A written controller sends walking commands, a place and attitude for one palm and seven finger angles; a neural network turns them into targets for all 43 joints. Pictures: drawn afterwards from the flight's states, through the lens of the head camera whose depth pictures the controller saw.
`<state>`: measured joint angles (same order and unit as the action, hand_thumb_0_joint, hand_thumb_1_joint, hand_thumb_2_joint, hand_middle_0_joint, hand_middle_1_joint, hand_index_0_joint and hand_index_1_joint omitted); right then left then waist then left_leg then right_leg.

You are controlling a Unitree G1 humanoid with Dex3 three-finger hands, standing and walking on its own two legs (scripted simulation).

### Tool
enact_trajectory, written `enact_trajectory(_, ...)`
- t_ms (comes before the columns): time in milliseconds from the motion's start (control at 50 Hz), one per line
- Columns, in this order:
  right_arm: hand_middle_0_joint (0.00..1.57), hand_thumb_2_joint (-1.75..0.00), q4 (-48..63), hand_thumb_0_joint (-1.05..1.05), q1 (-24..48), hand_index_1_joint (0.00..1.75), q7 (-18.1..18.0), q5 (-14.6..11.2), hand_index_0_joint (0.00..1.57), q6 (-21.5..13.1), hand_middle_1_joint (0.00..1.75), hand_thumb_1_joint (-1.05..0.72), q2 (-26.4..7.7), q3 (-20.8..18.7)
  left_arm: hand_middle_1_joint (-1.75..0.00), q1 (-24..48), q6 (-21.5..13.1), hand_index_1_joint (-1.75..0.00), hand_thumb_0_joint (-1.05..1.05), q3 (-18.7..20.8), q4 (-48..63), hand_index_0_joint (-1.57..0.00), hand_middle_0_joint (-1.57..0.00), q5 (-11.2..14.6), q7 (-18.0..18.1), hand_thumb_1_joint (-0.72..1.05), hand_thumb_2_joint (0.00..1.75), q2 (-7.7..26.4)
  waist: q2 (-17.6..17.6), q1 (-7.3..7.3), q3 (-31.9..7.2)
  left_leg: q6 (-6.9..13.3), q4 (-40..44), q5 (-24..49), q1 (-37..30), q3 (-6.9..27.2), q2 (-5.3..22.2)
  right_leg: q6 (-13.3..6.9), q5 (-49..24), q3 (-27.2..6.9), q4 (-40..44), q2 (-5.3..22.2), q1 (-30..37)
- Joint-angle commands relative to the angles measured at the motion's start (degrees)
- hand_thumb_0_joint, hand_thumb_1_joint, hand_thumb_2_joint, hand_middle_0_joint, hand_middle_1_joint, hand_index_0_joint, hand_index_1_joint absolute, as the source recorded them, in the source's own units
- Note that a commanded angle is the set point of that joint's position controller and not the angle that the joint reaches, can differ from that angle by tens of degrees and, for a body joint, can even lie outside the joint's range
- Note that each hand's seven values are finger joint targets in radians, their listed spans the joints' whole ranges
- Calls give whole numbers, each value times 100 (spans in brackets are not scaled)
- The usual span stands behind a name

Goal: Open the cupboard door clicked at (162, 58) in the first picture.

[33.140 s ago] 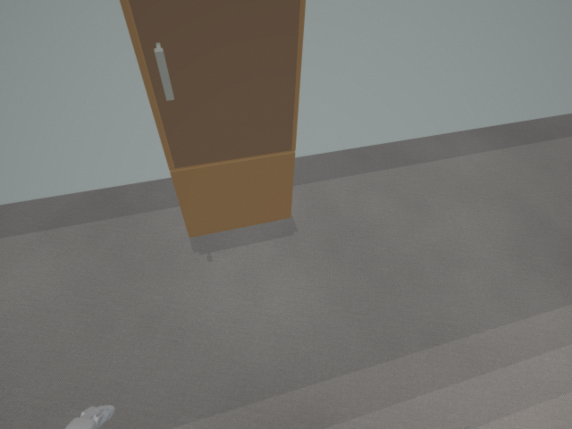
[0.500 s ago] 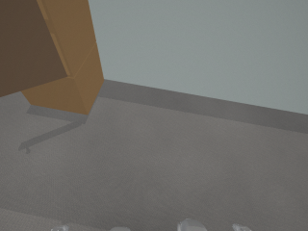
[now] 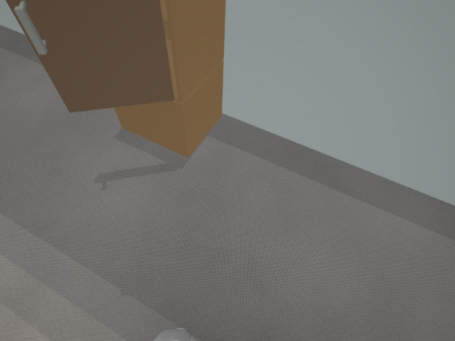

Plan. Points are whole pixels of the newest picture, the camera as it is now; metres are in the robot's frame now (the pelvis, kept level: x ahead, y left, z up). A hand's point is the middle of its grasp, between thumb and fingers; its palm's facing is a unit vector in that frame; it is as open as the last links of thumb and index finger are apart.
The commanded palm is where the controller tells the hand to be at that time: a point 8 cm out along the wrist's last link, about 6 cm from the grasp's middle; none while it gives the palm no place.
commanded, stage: turn to face it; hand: left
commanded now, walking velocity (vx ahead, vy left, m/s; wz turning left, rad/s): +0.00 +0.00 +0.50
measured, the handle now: (33, 28) +0.90 +0.63 +0.01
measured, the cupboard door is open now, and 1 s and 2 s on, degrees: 41 41 41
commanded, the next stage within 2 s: take the last steps up to it in 0.50 s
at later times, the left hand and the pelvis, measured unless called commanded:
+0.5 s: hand out of the picture +0.08 +0.20 -0.16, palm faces +0.19 -0.94 -0.28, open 7.4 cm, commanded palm none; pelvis +0.01 -0.02 -0.01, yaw +11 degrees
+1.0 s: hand out of the picture -0.06 +0.23 -0.18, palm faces +0.39 -0.90 -0.20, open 7.3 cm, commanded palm none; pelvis +0.04 +0.05 +0.00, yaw +19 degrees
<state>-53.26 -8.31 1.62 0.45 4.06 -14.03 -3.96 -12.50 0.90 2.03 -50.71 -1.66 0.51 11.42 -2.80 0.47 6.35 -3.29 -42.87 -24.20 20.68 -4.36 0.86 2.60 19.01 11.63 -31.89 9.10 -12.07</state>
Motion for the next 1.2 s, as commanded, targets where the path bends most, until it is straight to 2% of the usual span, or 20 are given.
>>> enact_trajectory(0,20,-90,371,0,-464,30,-30,46,20,-298,30,-90,-816,-190,-30,-162,-64,-30,0,397,344,-20,-20,126,43,90,90,1157,343,229,-1376,413,1858,2254,-1885,610,479,-47,-2133,-158,-1188,697,-468)
enact_trajectory(20,20,-90,325,0,-927,30,-88,84,20,-327,30,-90,-1447,-347,-30,78,-44,-30,0,264,581,-20,-20,159,5,90,90,701,2093,498,-1465,1297,2031,4703,-2580,2768,2080,368,1580,-86,-2508,-143,-2050)
enact_trajectory(40,20,-90,179,0,-1252,30,-151,66,20,-270,30,-90,-1522,-348,-30,532,38,-30,0,207,698,-20,-20,103,65,90,90,750,1590,590,-1481,1715,1885,5385,-2414,2715,2356,257,2025,-810,-3086,-136,-2157)
enact_trajectory(160,20,-90,340,0,-311,30,-321,95,20,-376,30,-90,-940,-126,-30,320,115,-30,0,249,218,-20,-20,85,11,90,90,691,1057,57,-954,1313,2111,4155,-1452,1713,1320,226,576,-1127,-3303,-322,-1895)
enact_trajectory(320,20,-90,236,0,-302,30,-281,127,20,-306,30,-90,-942,-127,-30,426,105,-30,0,179,242,-20,-20,106,19,90,90,566,1111,63,-821,1313,2216,3205,-1027,1894,1201,166,634,-932,-1495,-670,-980)
enact_trajectory(400,20,-90,227,0,-102,30,-261,58,20,-284,30,-90,-832,-114,-30,-115,-11,-30,0,206,54,-20,-20,126,52,90,90,631,990,-201,-934,987,1679,3002,-469,1827,879,84,-566,-822,334,-799,377)
enact_trajectory(420,20,-90,247,0,-104,30,-235,12,20,-294,30,-90,-635,-99,-30,-317,-78,-30,0,257,0,-20,-20,102,88,90,90,843,434,-293,-1067,705,1207,2288,11,1624,554,-26,-979,-1302,1025,-371,1068)
enact_trajectory(440,20,-90,336,0,-102,30,-197,-42,20,-303,30,-90,-291,-53,-30,-471,-139,-30,0,353,-45,-20,-20,15,129,90,90,1329,-963,-337,-1021,274,171,540,846,731,-248,-524,-1579,-2677,1448,943,1459)
enact_trajectory(460,20,-90,421,0,27,30,-199,-23,20,-234,30,-90,-373,-70,-30,-481,-139,-30,0,351,18,-20,-20,21,124,90,90,1527,-1280,-378,-837,202,-1089,-1180,824,667,-341,-1197,-1893,-3212,1694,1840,666)
enact_trajectory(480,20,-90,384,0,-19,30,-164,8,20,-196,30,-90,-385,-79,-30,-239,-122,-30,0,297,86,-20,-20,30,120,90,90,1389,-845,-272,-632,245,-1753,-967,748,805,-211,-1351,-1375,-2798,1724,1638,123)
enact_trajectory(560,20,-90,37,0,-157,30,-126,40,20,-109,30,-90,-290,-86,-30,118,-182,-30,0,215,126,-20,-20,64,134,90,90,839,-853,-6,-464,65,-2274,-105,940,625,-13,-994,-2589,-1579,1417,795,324)
enact_trajectory(620,20,-90,20,0,54,30,-107,32,20,-169,30,-90,-130,-17,-30,-373,-247,-30,0,260,-68,-20,-20,34,119,90,90,903,-571,-241,-723,1,-1238,-190,807,343,-42,-1005,-2771,-1549,1359,870,971)
enact_trajectory(740,20,-90,157,0,498,30,1,40,20,-322,30,-90,-76,27,-30,-896,-317,-30,0,410,-479,-20,-20,-23,35,90,90,1119,-700,-528,-512,95,18,-334,737,107,60,-1121,-1058,-1837,1625,1346,1205)
enact_trajectory(820,20,-90,-55,0,-228,30,-11,49,20,-417,30,-90,-89,58,-30,-488,-275,-30,0,432,-514,-20,-20,15,-26,90,90,1167,-605,-73,-488,217,1566,618,-978,-283,-175,-714,-214,-1193,1175,996,3)
enact_trajectory(840,20,-90,-186,0,-636,30,-48,46,20,-449,30,-90,-286,9,-30,-337,-255,-30,0,406,-483,-20,-20,35,-60,90,90,1054,-67,136,-579,323,1988,654,-1858,-129,-122,-477,121,-881,562,719,-672)
enact_trajectory(880,20,-90,-386,0,-1837,30,-175,154,20,-458,30,-90,-1193,-205,-30,171,-209,-30,0,252,-47,-20,-20,63,-113,90,90,486,2388,675,-671,1433,3058,-71,-2822,2862,1955,-29,1705,-65,-2452,-483,-2770)
enact_trajectory(900,20,-90,-452,0,-1881,30,-229,133,20,-430,30,-90,-1177,-180,-30,567,-221,-30,0,229,45,-20,-20,38,-101,90,90,539,1675,674,-465,1740,3178,-36,-2412,2810,2158,-182,1613,-668,-3188,-293,-3015)
enact_trajectory(1000,20,-90,-271,0,-1156,30,-294,81,20,-712,30,-90,-442,95,-30,19,-176,-30,0,198,-459,-20,-20,-6,-181,90,90,428,731,12,-176,1331,3292,1666,-1699,1565,1259,-180,-203,-970,-3549,-115,-2644)
enact_trajectory(1080,20,-90,-518,0,-1535,30,-315,47,20,-807,30,-90,-323,140,-30,66,-168,-30,0,152,-486,-20,-20,20,-149,90,90,375,706,-48,-391,1376,3142,3463,-2213,1050,1120,-108,-499,-866,-3115,-232,-2677)
enact_trajectory(1180,20,-90,-804,0,-1966,30,-330,70,20,-806,30,-90,-164,184,-30,846,-171,-30,0,98,-194,-20,-20,47,-161,90,90,234,655,107,79,1412,3269,3424,-2101,958,1226,-137,-763,-777,-2085,-253,-2687)
